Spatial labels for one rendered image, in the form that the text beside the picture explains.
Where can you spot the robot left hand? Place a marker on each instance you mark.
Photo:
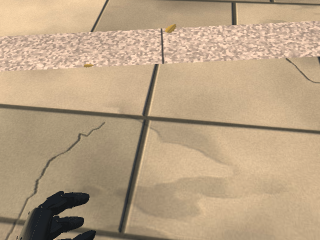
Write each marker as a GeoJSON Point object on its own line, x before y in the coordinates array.
{"type": "Point", "coordinates": [41, 225]}

